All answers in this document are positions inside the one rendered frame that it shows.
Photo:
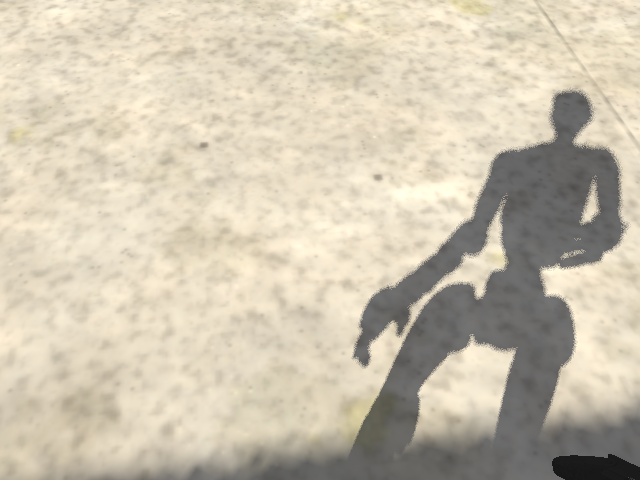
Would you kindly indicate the right robot hand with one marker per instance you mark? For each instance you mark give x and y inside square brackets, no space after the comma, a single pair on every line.
[576,467]

